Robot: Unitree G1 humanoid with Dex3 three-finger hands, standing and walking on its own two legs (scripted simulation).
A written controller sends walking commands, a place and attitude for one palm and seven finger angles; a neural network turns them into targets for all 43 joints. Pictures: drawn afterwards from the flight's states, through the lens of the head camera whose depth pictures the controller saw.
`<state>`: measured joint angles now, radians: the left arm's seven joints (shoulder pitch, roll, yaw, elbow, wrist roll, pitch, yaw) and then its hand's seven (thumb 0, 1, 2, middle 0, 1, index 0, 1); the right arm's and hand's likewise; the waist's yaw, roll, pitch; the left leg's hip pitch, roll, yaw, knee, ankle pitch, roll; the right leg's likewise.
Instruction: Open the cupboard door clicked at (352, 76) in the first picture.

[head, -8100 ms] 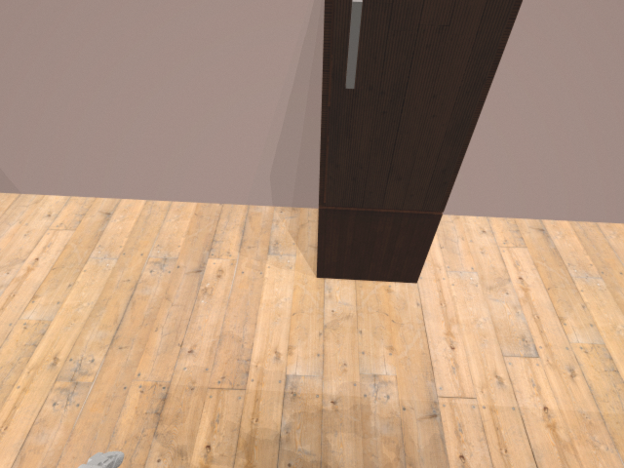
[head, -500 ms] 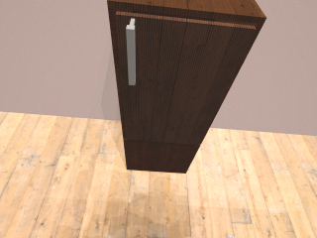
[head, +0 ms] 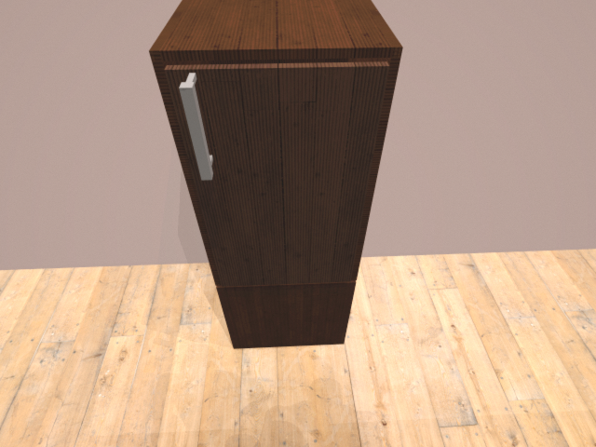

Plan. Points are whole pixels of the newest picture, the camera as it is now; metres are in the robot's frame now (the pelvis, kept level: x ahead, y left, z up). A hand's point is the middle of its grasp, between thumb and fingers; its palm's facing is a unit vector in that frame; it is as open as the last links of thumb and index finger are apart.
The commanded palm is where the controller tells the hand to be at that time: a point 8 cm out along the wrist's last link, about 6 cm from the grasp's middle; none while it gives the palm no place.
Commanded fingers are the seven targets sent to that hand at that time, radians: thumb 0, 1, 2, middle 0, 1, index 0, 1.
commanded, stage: come to a stop and stand still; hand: left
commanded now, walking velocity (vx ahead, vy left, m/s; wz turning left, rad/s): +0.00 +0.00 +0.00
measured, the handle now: (199, 129) +0.57 +0.18 +0.15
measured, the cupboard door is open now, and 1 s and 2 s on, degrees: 0 0 0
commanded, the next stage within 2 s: look again from close up in 0.26 s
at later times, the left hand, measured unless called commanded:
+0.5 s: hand out of the picture -0.02 +0.14 -0.18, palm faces +0.05 -0.99 -0.14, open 7.4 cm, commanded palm none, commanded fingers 0.00 0.90 0.90 -0.20 -0.30 -0.20 -0.30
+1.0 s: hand out of the picture +0.10 +0.21 -0.16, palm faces +0.13 -0.96 -0.23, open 7.4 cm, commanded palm +0.13 +0.26 -0.06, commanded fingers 0.00 0.81 0.86 -0.21 -0.36 -0.21 -0.36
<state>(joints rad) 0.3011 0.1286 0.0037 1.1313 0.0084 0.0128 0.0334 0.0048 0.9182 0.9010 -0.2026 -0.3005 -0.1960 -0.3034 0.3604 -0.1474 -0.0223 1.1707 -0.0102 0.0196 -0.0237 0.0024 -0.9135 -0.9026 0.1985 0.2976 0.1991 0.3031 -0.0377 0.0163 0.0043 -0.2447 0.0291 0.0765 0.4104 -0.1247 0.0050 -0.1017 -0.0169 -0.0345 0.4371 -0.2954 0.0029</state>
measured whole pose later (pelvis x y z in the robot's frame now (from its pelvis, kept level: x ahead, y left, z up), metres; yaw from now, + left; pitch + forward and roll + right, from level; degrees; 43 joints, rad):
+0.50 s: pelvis +0.01 +0.00 -0.01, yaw +1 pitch -1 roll -2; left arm 0.37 0.08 -0.01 1.11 0.02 -0.03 0.05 0.00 0.91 0.90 -0.20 -0.30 -0.20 -0.30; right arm 0.31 -0.14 -0.01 1.08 -0.02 0.00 -0.02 0.02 -0.93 -0.90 0.20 0.30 0.20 0.30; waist -0.02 0.04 0.03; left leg -0.35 0.05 0.03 0.59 -0.23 0.00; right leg -0.15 0.01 -0.06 0.51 -0.35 0.00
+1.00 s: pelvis +0.03 +0.02 -0.01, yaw +0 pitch +1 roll +0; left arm 0.39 0.19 0.05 0.66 -0.03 0.08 0.06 0.01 0.91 0.90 -0.20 -0.30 -0.20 -0.31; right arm 0.25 -0.18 0.00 0.95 0.01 -0.07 -0.03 0.01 -0.91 -0.90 0.20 0.30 0.20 0.30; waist 0.01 -0.01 0.02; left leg -0.32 0.01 0.08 0.55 -0.24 0.03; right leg -0.16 -0.04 -0.02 0.53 -0.37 0.02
